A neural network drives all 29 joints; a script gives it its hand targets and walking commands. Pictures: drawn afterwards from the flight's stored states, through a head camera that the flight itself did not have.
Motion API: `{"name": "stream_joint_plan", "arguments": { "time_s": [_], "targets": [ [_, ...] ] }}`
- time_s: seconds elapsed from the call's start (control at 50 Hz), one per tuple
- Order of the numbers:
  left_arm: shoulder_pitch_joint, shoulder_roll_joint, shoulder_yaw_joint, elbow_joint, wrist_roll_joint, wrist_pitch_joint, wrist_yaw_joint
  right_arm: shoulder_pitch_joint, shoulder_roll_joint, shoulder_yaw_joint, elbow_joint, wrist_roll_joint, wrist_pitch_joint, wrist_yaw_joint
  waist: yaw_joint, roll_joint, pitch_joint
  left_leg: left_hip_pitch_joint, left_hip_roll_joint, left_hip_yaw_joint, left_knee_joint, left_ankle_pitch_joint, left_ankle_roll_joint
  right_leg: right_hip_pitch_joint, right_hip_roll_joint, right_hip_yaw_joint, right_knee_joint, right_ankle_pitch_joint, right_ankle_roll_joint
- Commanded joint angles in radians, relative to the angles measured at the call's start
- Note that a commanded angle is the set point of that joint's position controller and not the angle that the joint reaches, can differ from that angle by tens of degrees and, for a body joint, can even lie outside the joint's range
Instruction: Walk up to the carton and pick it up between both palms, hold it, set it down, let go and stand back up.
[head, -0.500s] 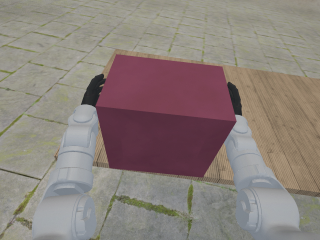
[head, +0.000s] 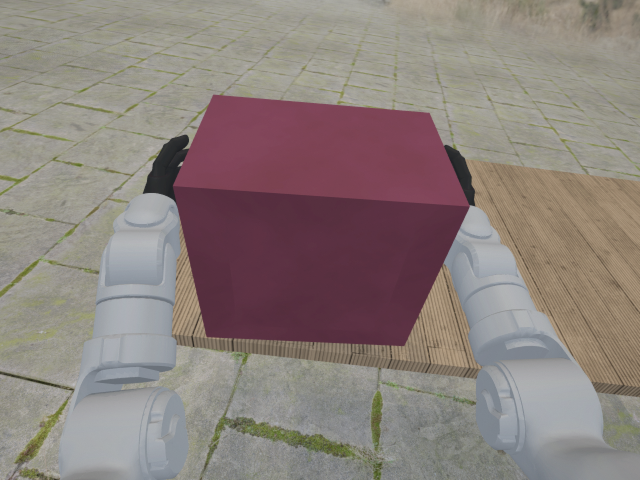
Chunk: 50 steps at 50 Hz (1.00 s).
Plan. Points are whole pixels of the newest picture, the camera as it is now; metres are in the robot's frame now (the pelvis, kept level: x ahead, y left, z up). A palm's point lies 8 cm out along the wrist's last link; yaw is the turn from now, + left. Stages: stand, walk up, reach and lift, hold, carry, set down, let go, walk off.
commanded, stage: reach and lift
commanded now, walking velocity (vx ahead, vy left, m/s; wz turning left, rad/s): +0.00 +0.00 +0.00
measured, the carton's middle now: (314, 228) +0.40 +0.00 +0.17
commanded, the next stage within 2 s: hold in 1.50 s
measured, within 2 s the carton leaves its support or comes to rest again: neither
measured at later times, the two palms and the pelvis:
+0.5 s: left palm (134, 182) +0.36 +0.19 +0.25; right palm (464, 179) +0.38 -0.17 +0.27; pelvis -0.01 +0.00 +0.00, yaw +1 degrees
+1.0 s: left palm (140, 157) +0.37 +0.18 +0.28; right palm (476, 156) +0.39 -0.17 +0.29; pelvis +0.01 +0.00 +0.00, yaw +0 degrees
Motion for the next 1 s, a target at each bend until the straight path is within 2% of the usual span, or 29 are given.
{"name": "stream_joint_plan", "arguments": {
  "time_s": [0.0, 0.04, 0.06, 0.08, 0.1, 0.16, 0.2, 0.22, 0.24, 0.26, 0.28, 0.32, 0.34, 0.42, 0.44, 0.48, 0.54, 0.6, 0.64, 0.66, 0.68, 0.7, 0.76, 0.78, 0.8, 0.84, 0.88, 0.92, 0.98],
  "targets": [
    [-0.646, -0.416, -0.311, -0.110, -0.086, -0.032, -0.087, -0.832, 0.506, 0.295, -0.345, 0.081, 0.005, 0.141, 0.026, 0.042, -0.438, 0.514, -0.054, 0.013, 0.068, 0.105, 0.026, -0.179, 0.049, -0.061, -0.075, 0.213, 0.072],
    [-0.645, -0.434, -0.340, -0.193, -0.096, -0.015, -0.089, -0.811, 0.523, 0.334, -0.371, 0.111, 0.024, 0.132, 0.003, 0.056, -0.460, 0.535, -0.058, 0.009, 0.078, 0.165, 0.023, -0.157, 0.054, -0.059, -0.062, 0.277, 0.069],
    [-0.646, -0.419, -0.338, -0.210, -0.101, -0.007, -0.089, -0.820, 0.516, 0.343, -0.371, 0.135, 0.037, 0.130, 0.007, 0.059, -0.460, 0.551, -0.058, 0.004, 0.088, 0.177, 0.019, -0.165, 0.059, -0.057, -0.064, 0.286, 0.069],
    [-0.668, -0.419, -0.345, -0.220, -0.100, 0.003, -0.091, -0.808, 0.518, 0.340, -0.350, 0.139, 0.055, 0.128, -0.006, 0.057, -0.454, 0.562, -0.049, -0.002, 0.087, 0.167, 0.015, -0.167, 0.062, -0.060, -0.065, 0.259, 0.065],
    [-0.664, -0.427, -0.360, -0.256, -0.117, 0.012, -0.090, -0.811, 0.519, 0.354, -0.380, 0.159, 0.064, 0.127, -0.003, 0.069, -0.465, 0.564, -0.049, -0.006, 0.099, 0.205, 0.003, -0.173, 0.068, -0.061, -0.062, 0.263, 0.062],
    [-0.686, -0.431, -0.387, -0.308, -0.140, 0.045, -0.092, -0.855, 0.529, 0.378, -0.454, 0.204, 0.098, 0.117, -0.013, 0.082, -0.481, 0.550, -0.057, -0.008, 0.106, 0.186, 0.007, -0.158, 0.066, -0.051, -0.066, 0.259, 0.062],
    [-0.688, -0.441, -0.421, -0.334, -0.148, 0.062, -0.090, -0.831, 0.528, 0.384, -0.447, 0.214, 0.124, 0.113, -0.037, 0.111, -0.477, 0.556, -0.049, -0.021, 0.107, 0.190, -0.004, -0.187, 0.068, -0.051, -0.060, 0.245, 0.058],
    [-0.682, -0.437, -0.425, -0.361, -0.156, 0.071, -0.085, -0.815, 0.528, 0.388, -0.457, 0.238, 0.136, 0.112, -0.037, 0.128, -0.488, 0.578, -0.050, -0.024, 0.108, 0.208, -0.010, -0.190, 0.067, -0.047, -0.067, 0.238, 0.053],
    [-0.672, -0.440, -0.429, -0.371, -0.160, 0.088, -0.085, -0.828, 0.528, 0.412, -0.487, 0.254, 0.151, 0.110, -0.029, 0.105, -0.454, 0.572, -0.048, -0.030, 0.114, 0.234, -0.012, -0.197, 0.073, -0.045, -0.075, 0.259, 0.052],
    [-0.693, -0.425, -0.414, -0.340, -0.150, 0.103, -0.092, -0.817, 0.517, 0.386, -0.443, 0.250, 0.174, 0.106, -0.041, 0.110, -0.403, 0.551, -0.050, -0.027, 0.104, 0.190, -0.009, -0.205, 0.071, -0.050, -0.084, 0.220, 0.056],
    [-0.657, -0.395, -0.376, -0.287, -0.133, 0.120, -0.103, -0.815, 0.504, 0.387, -0.420, 0.243, 0.198, 0.105, -0.028, 0.082, -0.332, 0.496, -0.056, -0.021, 0.086, 0.111, 0.009, -0.203, 0.059, -0.040, -0.099, 0.167, 0.065],
    [-0.709, -0.380, -0.342, -0.242, -0.130, 0.129, -0.120, -0.820, 0.502, 0.329, -0.350, 0.218, 0.226, 0.110, -0.036, 0.076, -0.287, 0.430, -0.052, -0.020, 0.029, -0.052, 0.027, -0.231, 0.043, -0.037, -0.113, 0.027, 0.059],
    [-0.716, -0.395, -0.343, -0.231, -0.127, 0.132, -0.122, -0.827, 0.496, 0.319, -0.332, 0.213, 0.232, 0.119, -0.042, 0.100, -0.301, 0.427, -0.046, -0.027, 0.017, -0.077, 0.025, -0.236, 0.043, -0.041, -0.112, 0.001, 0.055],
    [-0.748, -0.453, -0.418, -0.353, -0.195, 0.131, -0.102, -0.898, 0.536, 0.366, -0.484, 0.272, 0.232, 0.120, -0.037, 0.104, -0.504, 0.550, -0.043, -0.048, 0.082, 0.110, 0.004, -0.204, 0.067, -0.034, -0.086, 0.155, 0.039],
    [-0.757, -0.428, -0.400, -0.319, -0.193, 0.135, -0.098, -0.908, 0.536, 0.373, -0.474, 0.284, 0.244, 0.118, -0.041, 0.092, -0.489, 0.543, -0.046, -0.047, 0.090, 0.090, 0.010, -0.217, 0.061, -0.033, -0.090, 0.149, 0.051],
    [-0.755, -0.409, -0.356, -0.282, -0.170, 0.147, -0.101, -0.930, 0.540, 0.381, -0.466, 0.288, 0.260, 0.118, -0.015, 0.074, -0.439, 0.477, -0.051, -0.033, 0.066, 0.028, 0.028, -0.224, 0.054, -0.028, -0.093, 0.102, 0.058],
    [-0.769, -0.407, -0.343, -0.259, -0.167, 0.156, -0.099, -0.927, 0.522, 0.355, -0.410, 0.286, 0.278, 0.121, -0.009, 0.085, -0.394, 0.458, -0.047, -0.030, 0.039, -0.041, 0.030, -0.246, 0.055, -0.024, -0.100, 0.034, 0.046],
    [-0.767, -0.431, -0.367, -0.270, -0.181, 0.177, -0.101, -0.923, 0.514, 0.363, -0.401, 0.302, 0.289, 0.128, -0.017, 0.107, -0.379, 0.459, -0.031, -0.054, 0.035, -0.008, 0.020, -0.250, 0.066, -0.027, -0.098, 0.060, 0.033],
    [-0.752, -0.452, -0.383, -0.271, -0.195, 0.193, -0.106, -0.927, 0.512, 0.368, -0.423, 0.313, 0.300, 0.122, -0.026, 0.101, -0.416, 0.479, -0.041, -0.049, 0.060, 0.040, 0.006, -0.224, 0.071, -0.021, -0.096, 0.109, 0.036],
    [-0.759, -0.438, -0.379, -0.266, -0.197, 0.195, -0.106, -0.933, 0.498, 0.358, -0.417, 0.312, 0.307, 0.119, -0.036, 0.091, -0.423, 0.487, -0.039, -0.051, 0.062, 0.016, 0.007, -0.228, 0.073, -0.020, -0.095, 0.088, 0.035],
    [-0.768, -0.429, -0.368, -0.237, -0.190, 0.198, -0.107, -0.924, 0.499, 0.352, -0.375, 0.314, 0.320, 0.120, -0.031, 0.102, -0.372, 0.455, -0.039, -0.043, 0.049, -0.016, 0.009, -0.234, 0.071, -0.023, -0.106, 0.057, 0.043],
    [-0.810, -0.430, -0.364, -0.271, -0.191, 0.194, -0.106, -0.944, 0.508, 0.351, -0.375, 0.320, 0.322, 0.125, -0.024, 0.105, -0.401, 0.446, -0.041, -0.046, 0.047, -0.018, 0.015, -0.226, 0.069, -0.015, -0.098, 0.054, 0.037],
    [-0.833, -0.444, -0.385, -0.284, -0.219, 0.178, -0.093, -0.971, 0.517, 0.360, -0.416, 0.346, 0.315, 0.133, -0.024, 0.114, -0.466, 0.441, -0.039, -0.050, 0.062, 0.019, 0.008, -0.221, 0.069, -0.010, -0.084, 0.093, 0.038],
    [-0.816, -0.436, -0.366, -0.261, -0.212, 0.185, -0.093, -0.945, 0.507, 0.345, -0.373, 0.341, 0.330, 0.129, -0.028, 0.106, -0.432, 0.444, -0.039, -0.056, 0.057, 0.025, 0.009, -0.225, 0.067, -0.011, -0.091, 0.104, 0.036],
    [-0.799, -0.424, -0.365, -0.267, -0.212, 0.191, -0.094, -0.952, 0.511, 0.367, -0.392, 0.352, 0.335, 0.127, -0.026, 0.089, -0.434, 0.458, -0.040, -0.055, 0.062, 0.055, 0.009, -0.215, 0.067, -0.008, -0.093, 0.130, 0.043],
    [-0.811, -0.415, -0.359, -0.274, -0.205, 0.196, -0.098, -0.943, 0.497, 0.363, -0.388, 0.357, 0.341, 0.123, -0.021, 0.110, -0.442, 0.465, -0.047, -0.046, 0.067, 0.073, 0.005, -0.206, 0.068, -0.004, -0.090, 0.143, 0.042],
    [-0.812, -0.428, -0.376, -0.323, -0.226, 0.198, -0.097, -0.952, 0.509, 0.384, -0.441, 0.385, 0.339, 0.117, -0.026, 0.122, -0.504, 0.483, -0.051, -0.054, 0.095, 0.134, 0.001, -0.188, 0.075, -0.004, -0.076, 0.205, 0.044],
    [-0.798, -0.424, -0.372, -0.335, -0.224, 0.209, -0.097, -0.965, 0.503, 0.400, -0.473, 0.409, 0.349, 0.104, -0.018, 0.109, -0.477, 0.483, -0.051, -0.049, 0.102, 0.185, -0.008, -0.173, 0.078, -0.004, -0.076, 0.266, 0.053],
    [-0.746, -0.393, -0.317, -0.273, -0.193, 0.223, -0.114, -0.932, 0.487, 0.403, -0.448, 0.407, 0.372, 0.095, -0.014, 0.069, -0.432, 0.444, -0.058, -0.043, 0.082, 0.128, 0.006, -0.159, 0.071, 0.005, -0.081, 0.249, 0.061]
  ]
}}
